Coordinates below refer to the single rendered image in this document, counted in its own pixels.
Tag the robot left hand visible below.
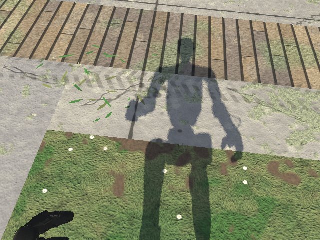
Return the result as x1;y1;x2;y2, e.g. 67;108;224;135
13;210;74;240

